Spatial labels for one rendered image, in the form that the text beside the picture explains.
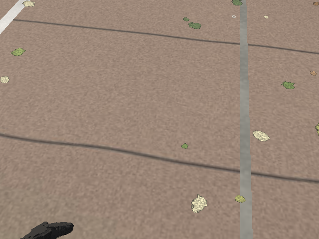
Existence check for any left robot hand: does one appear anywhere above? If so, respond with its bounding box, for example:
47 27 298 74
20 221 74 239

